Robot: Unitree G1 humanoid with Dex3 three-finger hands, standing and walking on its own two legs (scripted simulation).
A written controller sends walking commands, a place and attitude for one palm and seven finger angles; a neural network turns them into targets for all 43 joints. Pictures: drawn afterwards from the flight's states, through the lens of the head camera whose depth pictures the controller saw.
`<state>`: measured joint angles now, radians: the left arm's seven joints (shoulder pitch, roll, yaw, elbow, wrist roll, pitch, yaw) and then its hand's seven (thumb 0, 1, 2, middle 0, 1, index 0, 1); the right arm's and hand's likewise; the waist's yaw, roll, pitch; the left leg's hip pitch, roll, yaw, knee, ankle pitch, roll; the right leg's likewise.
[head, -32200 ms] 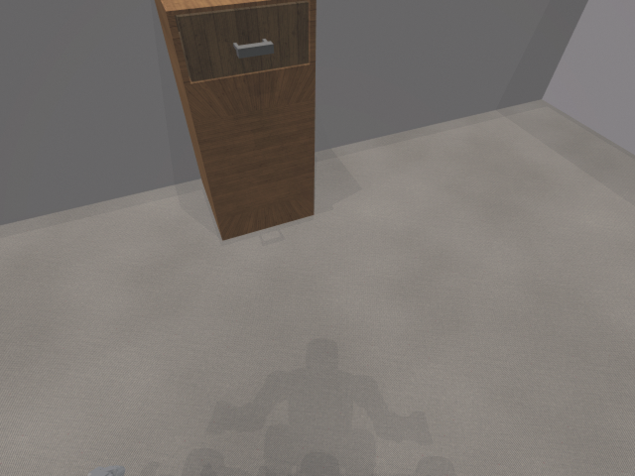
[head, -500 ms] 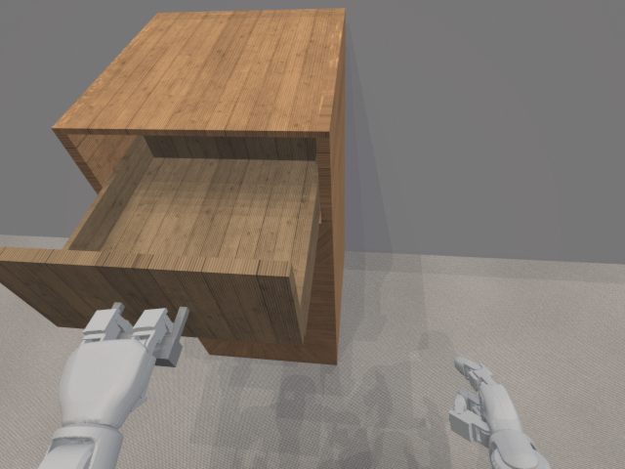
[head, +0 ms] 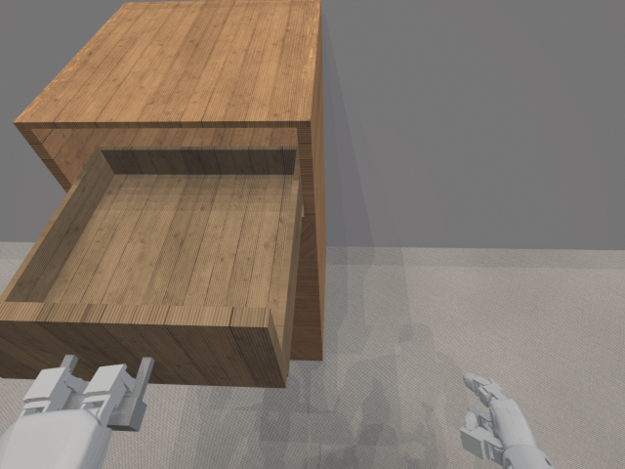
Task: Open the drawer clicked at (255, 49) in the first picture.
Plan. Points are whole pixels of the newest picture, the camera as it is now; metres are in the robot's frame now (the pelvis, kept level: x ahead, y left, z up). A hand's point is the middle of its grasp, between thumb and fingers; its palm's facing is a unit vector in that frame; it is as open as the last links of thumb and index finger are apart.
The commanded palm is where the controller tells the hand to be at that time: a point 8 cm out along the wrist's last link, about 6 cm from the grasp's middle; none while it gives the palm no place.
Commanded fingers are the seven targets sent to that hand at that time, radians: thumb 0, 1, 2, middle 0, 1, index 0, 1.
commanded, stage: pull the drawer open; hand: left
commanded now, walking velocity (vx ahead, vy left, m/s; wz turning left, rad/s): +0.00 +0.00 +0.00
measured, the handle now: (98, 389) +0.18 +0.26 +0.06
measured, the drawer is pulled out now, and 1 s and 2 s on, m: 0.30 0.30 0.30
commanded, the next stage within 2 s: open the thumb to release the handle in 0.02 s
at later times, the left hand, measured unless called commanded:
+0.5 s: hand (94, 447) +0.13 +0.24 +0.05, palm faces +0.03 -0.06 -1.00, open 9.6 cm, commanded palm +0.10 +0.24 +0.10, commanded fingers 0.00 -0.50 0.30 -0.30 -1.20 -0.30 -1.20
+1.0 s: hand (100, 437) +0.14 +0.25 +0.04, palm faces +0.03 -0.06 -1.00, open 13.6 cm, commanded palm +0.13 +0.25 +0.09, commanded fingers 0.00 -0.50 0.30 -0.30 -1.20 -0.30 -1.20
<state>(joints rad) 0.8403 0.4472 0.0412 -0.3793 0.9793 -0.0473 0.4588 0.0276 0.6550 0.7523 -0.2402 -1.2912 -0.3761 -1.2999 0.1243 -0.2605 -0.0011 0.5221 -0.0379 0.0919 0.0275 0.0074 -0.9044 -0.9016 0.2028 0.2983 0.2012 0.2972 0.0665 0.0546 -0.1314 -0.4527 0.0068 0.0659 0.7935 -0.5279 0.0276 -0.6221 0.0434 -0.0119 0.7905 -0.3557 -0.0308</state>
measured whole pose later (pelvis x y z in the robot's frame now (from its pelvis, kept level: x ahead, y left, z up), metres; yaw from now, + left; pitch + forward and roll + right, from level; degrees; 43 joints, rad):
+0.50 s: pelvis -0.03 -0.02 +0.01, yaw +3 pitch +5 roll +1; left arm 0.52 0.41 0.01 -0.19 0.99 0.01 0.34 0.00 0.12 0.57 -0.36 -1.25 -0.38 -1.28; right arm 0.12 -0.23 0.03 0.56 -0.04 0.07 -0.04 0.01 -0.90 -0.90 0.20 0.30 0.20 0.30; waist 0.09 0.07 -0.08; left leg -0.38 -0.01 0.02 0.75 -0.46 0.01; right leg -0.53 0.02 -0.05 0.75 -0.32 -0.06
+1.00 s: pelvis -0.03 -0.03 +0.01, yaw +4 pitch +6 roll +1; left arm 0.41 0.42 0.02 -0.09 1.01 -0.07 0.35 0.00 -0.48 0.30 -0.33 -1.20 -0.34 -1.23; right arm 0.12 -0.24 0.00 0.60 -0.04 0.05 -0.05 0.01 -0.90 -0.90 0.20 0.30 0.20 0.30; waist 0.10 0.05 -0.07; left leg -0.40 -0.01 0.00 0.73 -0.44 0.00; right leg -0.54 0.01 -0.07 0.73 -0.29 -0.06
